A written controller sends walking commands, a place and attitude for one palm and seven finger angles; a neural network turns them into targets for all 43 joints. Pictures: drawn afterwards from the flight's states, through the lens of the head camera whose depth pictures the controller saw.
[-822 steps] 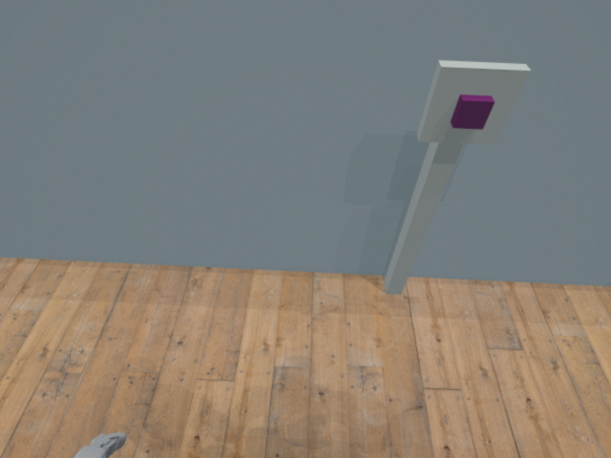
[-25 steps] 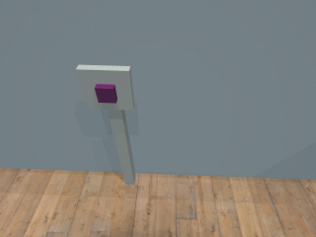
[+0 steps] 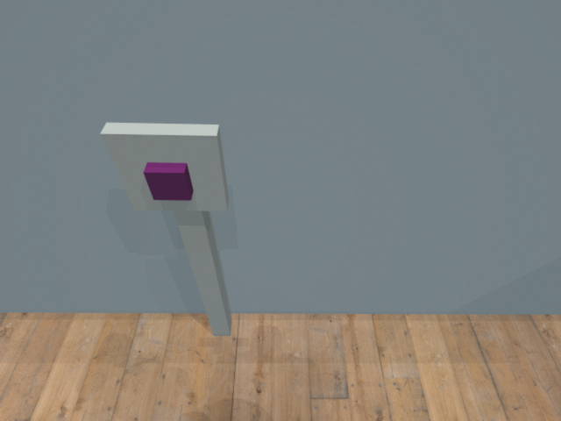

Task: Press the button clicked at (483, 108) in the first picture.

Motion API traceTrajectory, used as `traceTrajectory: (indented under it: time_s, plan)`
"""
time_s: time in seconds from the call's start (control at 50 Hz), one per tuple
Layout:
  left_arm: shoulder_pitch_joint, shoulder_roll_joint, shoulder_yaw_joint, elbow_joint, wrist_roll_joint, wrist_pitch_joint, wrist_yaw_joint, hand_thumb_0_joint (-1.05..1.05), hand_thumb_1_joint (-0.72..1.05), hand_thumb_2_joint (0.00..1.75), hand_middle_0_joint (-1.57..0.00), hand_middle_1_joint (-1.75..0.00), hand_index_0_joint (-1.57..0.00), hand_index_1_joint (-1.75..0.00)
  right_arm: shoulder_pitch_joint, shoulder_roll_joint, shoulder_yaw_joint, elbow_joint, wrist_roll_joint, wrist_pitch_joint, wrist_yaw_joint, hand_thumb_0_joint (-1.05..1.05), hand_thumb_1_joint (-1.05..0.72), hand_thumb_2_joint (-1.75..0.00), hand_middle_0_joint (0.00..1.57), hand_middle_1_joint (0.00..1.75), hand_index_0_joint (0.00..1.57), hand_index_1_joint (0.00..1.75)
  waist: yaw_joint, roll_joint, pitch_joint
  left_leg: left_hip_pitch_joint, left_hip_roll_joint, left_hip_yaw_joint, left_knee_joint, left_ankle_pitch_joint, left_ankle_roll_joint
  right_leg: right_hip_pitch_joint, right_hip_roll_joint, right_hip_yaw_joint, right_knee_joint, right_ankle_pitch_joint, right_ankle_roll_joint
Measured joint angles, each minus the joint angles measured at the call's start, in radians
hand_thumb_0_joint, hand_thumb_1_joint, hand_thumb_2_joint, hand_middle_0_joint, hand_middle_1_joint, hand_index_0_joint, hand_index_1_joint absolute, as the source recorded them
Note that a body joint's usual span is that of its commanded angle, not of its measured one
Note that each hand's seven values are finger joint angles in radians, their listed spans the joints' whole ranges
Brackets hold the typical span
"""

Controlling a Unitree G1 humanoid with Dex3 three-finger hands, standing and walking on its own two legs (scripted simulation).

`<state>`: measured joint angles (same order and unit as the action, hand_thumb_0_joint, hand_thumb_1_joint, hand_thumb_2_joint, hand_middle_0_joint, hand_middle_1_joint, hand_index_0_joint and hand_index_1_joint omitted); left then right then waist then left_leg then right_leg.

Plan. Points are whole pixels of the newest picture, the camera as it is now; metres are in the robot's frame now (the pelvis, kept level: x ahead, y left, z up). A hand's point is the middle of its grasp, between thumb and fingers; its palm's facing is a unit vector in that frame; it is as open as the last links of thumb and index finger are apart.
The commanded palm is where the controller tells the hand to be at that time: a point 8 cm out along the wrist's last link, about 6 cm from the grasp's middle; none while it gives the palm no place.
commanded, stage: come to a stop and stand still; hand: left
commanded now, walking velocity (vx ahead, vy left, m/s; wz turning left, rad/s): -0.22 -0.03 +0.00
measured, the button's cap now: (170, 180) +0.48 +0.21 +0.06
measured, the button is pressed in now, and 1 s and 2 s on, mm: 0 0 0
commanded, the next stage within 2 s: none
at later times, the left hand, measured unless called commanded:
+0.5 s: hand out of the picture +0.03 +0.19 -0.16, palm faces +0.00 -0.96 -0.26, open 7.4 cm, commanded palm none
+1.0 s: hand out of the picture -0.08 +0.15 -0.17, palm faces +0.02 -0.99 -0.15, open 7.4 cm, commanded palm none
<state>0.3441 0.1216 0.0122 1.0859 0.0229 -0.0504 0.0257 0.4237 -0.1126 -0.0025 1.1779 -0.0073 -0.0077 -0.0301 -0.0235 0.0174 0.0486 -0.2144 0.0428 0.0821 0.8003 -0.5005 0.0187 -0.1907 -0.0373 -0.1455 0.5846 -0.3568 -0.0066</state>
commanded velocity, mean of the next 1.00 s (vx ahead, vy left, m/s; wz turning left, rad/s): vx -0.04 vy -0.02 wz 0.00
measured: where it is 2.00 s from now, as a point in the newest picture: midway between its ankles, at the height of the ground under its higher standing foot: outside the picture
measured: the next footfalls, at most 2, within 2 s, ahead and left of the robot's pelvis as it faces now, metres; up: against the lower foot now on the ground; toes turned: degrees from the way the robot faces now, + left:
left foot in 0.10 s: +0.05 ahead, +0.11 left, +0.00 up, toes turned +2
right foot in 0.44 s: +0.04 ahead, -0.12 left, +0.00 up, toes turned -3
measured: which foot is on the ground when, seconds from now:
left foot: up 0.00-0.08, down 0.10-1.00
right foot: down 0.00-0.18, up 0.20-0.42, down 0.44-1.00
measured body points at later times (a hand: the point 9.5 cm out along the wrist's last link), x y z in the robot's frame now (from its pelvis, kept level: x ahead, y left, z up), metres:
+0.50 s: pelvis -0.02 -0.01 +0.01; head -0.01 -0.02 +0.45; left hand +0.03 +0.24 -0.14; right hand +0.02 -0.24 -0.16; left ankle +0.02 +0.11 -0.72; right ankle -0.01 -0.12 -0.73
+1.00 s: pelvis -0.05 +0.00 +0.01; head -0.05 +0.01 +0.46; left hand -0.08 +0.20 -0.15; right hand -0.10 -0.21 -0.14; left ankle +0.01 +0.11 -0.73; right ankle -0.01 -0.12 -0.73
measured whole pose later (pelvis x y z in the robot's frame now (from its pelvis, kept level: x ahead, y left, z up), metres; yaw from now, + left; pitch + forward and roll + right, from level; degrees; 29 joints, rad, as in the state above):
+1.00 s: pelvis -0.05 +0.00 +0.01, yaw -1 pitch -2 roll -1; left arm 0.37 0.12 0.01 1.10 0.02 0.00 0.04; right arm 0.37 -0.11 -0.02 1.15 -0.02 0.02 -0.02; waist -0.01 -0.01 0.01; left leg -0.27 0.04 0.06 0.46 -0.16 0.01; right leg -0.23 -0.01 -0.09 0.41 -0.17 -0.01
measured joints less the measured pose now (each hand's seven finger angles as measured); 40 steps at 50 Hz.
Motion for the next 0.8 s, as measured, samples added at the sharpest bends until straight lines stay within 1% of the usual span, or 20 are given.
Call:
traceTrajectory:
  time_s: [0.02, 0.04, 0.06, 0.08, 0.1, 0.12, 0.16, 0.22, 0.28, 0.34, 0.4, 0.44, 0.46, 0.52, 0.56, 0.58, 0.62, 0.64, 0.72, 0.8]
  plan:
    - [-0.005, -0.002, 0.002, -0.006, 0.002, -0.003, 0.007, 0.01, 0.91, 0.89, -0.2, -0.3, -0.2, -0.3, -0.012, 0.003, -0.002, 0.0, 0.002, 0.009, -0.002, 0.01, -0.9, -0.89, 0.2, 0.3, 0.2, 0.3, 0.007, -0.002, 0.004, -0.03, 0.001, -0.003, 0.042, -0.021, -0.006, 0.015, -0.002, -0.004, -0.014, -0.002, 0.003]
    - [-0.01, -0.003, 0.002, -0.01, 0.005, 0.0, 0.014, 0.01, 0.91, 0.89, -0.2, -0.3, -0.2, -0.3, -0.029, 0.006, -0.004, -0.003, 0.004, 0.015, -0.003, 0.01, -0.9, -0.89, 0.2, 0.3, 0.2, 0.3, 0.012, -0.006, 0.008, -0.05, 0.002, -0.002, 0.04, -0.029, -0.011, 0.028, -0.005, -0.006, -0.029, 0.002, 0.006]
    - [-0.014, -0.004, 0.001, -0.012, 0.007, 0.006, 0.018, 0.01, 0.91, 0.89, -0.2, -0.3, -0.2, -0.3, -0.049, 0.008, -0.007, -0.01, 0.007, 0.016, -0.003, 0.01, -0.91, -0.89, 0.2, 0.3, 0.2, 0.3, 0.015, -0.012, 0.012, -0.059, 0.004, 0.002, -0.008, -0.002, -0.016, 0.037, -0.009, -0.004, -0.038, 0.006, 0.011]
    - [-0.019, -0.004, 0.0, -0.014, 0.006, 0.014, 0.021, 0.01, 0.91, 0.89, -0.2, -0.3, -0.2, -0.3, -0.068, 0.007, -0.01, -0.02, 0.008, 0.012, -0.002, 0.01, -0.91, -0.89, 0.2, 0.3, 0.2, 0.3, 0.015, -0.016, 0.018, -0.056, 0.007, 0.006, -0.095, 0.085, -0.019, 0.041, -0.012, -0.003, -0.036, 0.004, 0.017]
    - [-0.023, -0.006, -0.001, -0.015, 0.001, 0.024, 0.021, 0.01, 0.91, 0.89, -0.2, -0.3, -0.2, -0.3, -0.085, 0.004, -0.013, -0.033, 0.007, 0.002, -0.003, 0.01, -0.91, -0.89, 0.2, 0.3, 0.2, 0.3, 0.016, -0.014, 0.024, -0.049, 0.013, 0.006, -0.161, 0.201, -0.013, 0.041, -0.011, -0.001, -0.022, -0.004, 0.025]
    - [-0.028, -0.005, 0.0, -0.012, -0.005, 0.036, 0.022, 0.01, 0.91, 0.89, -0.2, -0.3, -0.2, -0.3, -0.105, 0.004, -0.016, -0.04, 0.005, -0.007, -0.006, 0.01, -0.91, -0.89, 0.2, 0.3, 0.2, 0.3, 0.02, -0.023, 0.027, -0.041, 0.008, 0.017, -0.165, 0.217, -0.001, 0.039, -0.019, 0.009, -0.007, -0.014, 0.033]
    - [-0.033, 0.0, 0.003, -0.009, -0.01, 0.056, 0.026, 0.01, 0.91, 0.89, -0.2, -0.3, -0.2, -0.3, -0.141, 0.006, -0.018, -0.052, -0.004, -0.008, -0.014, 0.01, -0.91, -0.89, 0.2, 0.3, 0.2, 0.3, 0.029, -0.045, 0.017, -0.025, -0.007, 0.045, -0.176, 0.178, 0.021, 0.033, -0.033, 0.037, 0.001, -0.014, 0.036]
    - [-0.05, 0.009, 0.004, -0.018, -0.007, 0.073, 0.03, 0.01, 0.91, 0.89, -0.2, -0.3, -0.2, -0.3, -0.178, -0.017, -0.027, -0.067, -0.008, -0.004, -0.026, 0.03, -0.95, -0.89, 0.2, 0.3, 0.2, 0.3, 0.03, -0.055, 0.014, -0.006, -0.021, 0.066, -0.22, 0.173, 0.036, 0.001, -0.037, 0.069, 0.05, -0.036, 0.027]
    - [-0.076, 0.028, 0.012, -0.031, -0.004, 0.084, 0.029, 0.01, 0.92, 0.89, -0.2, -0.3, -0.2, -0.3, -0.21, -0.031, -0.035, -0.094, -0.01, -0.008, -0.027, 0.03, -0.95, -0.89, 0.2, 0.3, 0.2, 0.3, 0.021, -0.044, 0.03, 0.003, -0.019, 0.068, -0.265, 0.209, 0.039, -0.046, -0.019, 0.084, 0.128, -0.103, 0.02]
    - [-0.099, 0.047, 0.023, -0.052, 0.0, 0.088, 0.023, 0.01, 0.92, 0.89, -0.2, -0.3, -0.2, -0.3, -0.231, -0.039, -0.041, -0.114, -0.014, -0.003, -0.025, 0.02, -0.93, -0.89, 0.2, 0.3, 0.2, 0.3, 0.014, -0.027, 0.042, 0.0, -0.009, 0.063, -0.293, 0.239, 0.031, -0.082, -0.001, 0.085, 0.149, -0.102, 0.015]
    - [-0.111, 0.06, 0.031, -0.075, 0.004, 0.087, 0.016, 0.01, 0.92, 0.9, -0.2, -0.3, -0.19, -0.3, -0.237, -0.047, -0.045, -0.121, -0.017, 0.007, -0.019, 0.01, -0.92, -0.89, 0.2, 0.3, 0.2, 0.3, 0.014, -0.011, 0.04, -0.012, 0.0, 0.058, -0.293, 0.254, 0.018, -0.081, 0.004, 0.079, 0.089, -0.031, 0.011]
    - [-0.104, 0.069, 0.032, -0.09, 0.007, 0.078, 0.013, 0.01, 0.92, 0.9, -0.2, -0.3, -0.19, -0.3, -0.231, -0.049, -0.047, -0.121, -0.015, 0.016, -0.012, 0.01, -0.92, -0.89, 0.2, 0.3, 0.2, 0.3, 0.018, -0.017, 0.025, -0.033, -0.003, 0.059, -0.262, 0.246, 0.005, -0.047, -0.004, 0.085, -0.025, 0.085, 0.008]
    - [-0.101, 0.07, 0.031, -0.089, 0.009, 0.071, 0.014, 0.01, 0.92, 0.9, -0.2, -0.3, -0.19, -0.3, -0.23, -0.051, -0.048, -0.119, -0.012, 0.023, -0.008, 0.01, -0.91, -0.89, 0.2, 0.3, 0.2, 0.3, 0.021, -0.016, 0.019, -0.044, 0.0, 0.059, -0.24, 0.238, -0.001, -0.042, -0.002, 0.087, -0.042, 0.088, 0.004]
    - [-0.096, 0.052, 0.014, -0.074, 0.008, 0.067, 0.013, 0.01, 0.91, 0.9, -0.2, -0.3, -0.19, -0.3, -0.22, -0.058, -0.051, -0.113, -0.008, 0.044, 0.002, 0.01, -0.91, -0.89, 0.2, 0.3, 0.2, 0.3, 0.005, 0.015, 0.003, -0.061, 0.006, 0.012, -0.206, 0.165, -0.014, -0.037, 0.016, 0.06, -0.043, 0.085, -0.01]
    - [-0.088, 0.042, 0.005, -0.069, 0.006, 0.063, 0.012, 0.01, 0.91, 0.9, -0.2, -0.3, -0.19, -0.3, -0.21, -0.058, -0.048, -0.105, -0.01, 0.051, 0.005, 0.01, -0.91, -0.89, 0.2, 0.3, 0.2, 0.3, 0.004, 0.019, -0.009, -0.064, 0.009, -0.007, -0.199, 0.15, -0.016, -0.033, 0.024, 0.051, -0.061, 0.099, -0.018]
    - [-0.086, 0.037, 0.002, -0.065, 0.004, 0.06, 0.011, 0.01, 0.91, 0.9, -0.2, -0.3, -0.19, -0.3, -0.205, -0.057, -0.046, -0.1, -0.01, 0.049, 0.007, 0.01, -0.92, -0.89, 0.2, 0.3, 0.2, 0.3, 0.004, 0.019, -0.013, -0.057, 0.013, -0.015, -0.211, 0.168, -0.017, -0.032, 0.031, 0.048, -0.068, 0.106, -0.021]
    - [-0.085, 0.032, -0.002, -0.052, 0.0, 0.057, 0.013, 0.01, 0.92, 0.9, -0.2, -0.3, -0.2, -0.3, -0.194, -0.051, -0.039, -0.087, -0.01, 0.04, 0.009, 0.01, -0.92, -0.89, 0.2, 0.3, 0.2, 0.3, 0.002, 0.012, -0.012, -0.045, 0.018, -0.022, -0.249, 0.266, -0.022, -0.027, 0.038, 0.044, -0.075, 0.116, -0.023]
    - [-0.085, 0.034, -0.001, -0.044, -0.002, 0.057, 0.014, 0.01, 0.93, 0.89, -0.2, -0.3, -0.2, -0.3, -0.188, -0.045, -0.035, -0.079, -0.01, 0.036, 0.009, 0.01, -0.92, -0.89, 0.2, 0.3, 0.2, 0.3, 0.003, 0.003, -0.01, -0.038, 0.019, -0.021, -0.259, 0.287, -0.025, -0.023, 0.039, 0.045, -0.08, 0.12, -0.024]
    - [-0.069, 0.039, -0.003, -0.022, -0.003, 0.057, 0.009, 0.01, 0.94, 0.89, -0.2, -0.3, -0.2, -0.3, -0.151, -0.026, -0.023, -0.05, -0.012, 0.031, 0.014, 0.01, -0.91, -0.89, 0.2, 0.3, 0.2, 0.3, 0.009, -0.021, -0.025, -0.018, 0.016, -0.018, -0.312, 0.303, -0.03, -0.006, 0.04, 0.047, -0.13, 0.154, -0.022]
    - [-0.045, 0.03, -0.007, -0.012, -0.002, 0.052, 0.007, 0.01, 0.93, 0.89, -0.2, -0.3, -0.2, -0.3, -0.118, -0.015, -0.019, -0.035, -0.013, 0.031, 0.015, 0.01, -0.91, -0.89, 0.2, 0.3, 0.2, 0.3, 0.014, -0.024, -0.028, -0.022, 0.013, -0.019, -0.342, 0.328, -0.025, -0.007, 0.04, 0.046, -0.166, 0.183, -0.02]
